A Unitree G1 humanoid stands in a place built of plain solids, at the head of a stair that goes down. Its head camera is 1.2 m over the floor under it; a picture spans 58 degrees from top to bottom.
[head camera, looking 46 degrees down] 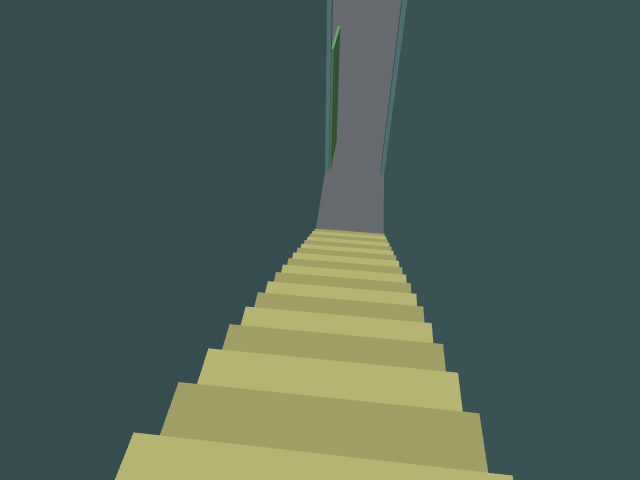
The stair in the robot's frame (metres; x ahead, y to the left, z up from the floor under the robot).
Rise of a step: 0.18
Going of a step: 0.23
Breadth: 1.00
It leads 6 degrees to the right of straight ahead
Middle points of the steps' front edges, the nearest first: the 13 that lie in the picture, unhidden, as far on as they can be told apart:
0.39 0.01 0.00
0.62 -0.02 -0.18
0.85 -0.04 -0.37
1.08 -0.07 -0.55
1.32 -0.09 -0.73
1.55 -0.12 -0.92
1.78 -0.14 -1.10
2.02 -0.17 -1.28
2.25 -0.19 -1.47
2.48 -0.22 -1.65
2.72 -0.24 -1.83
2.95 -0.27 -2.02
3.18 -0.29 -2.20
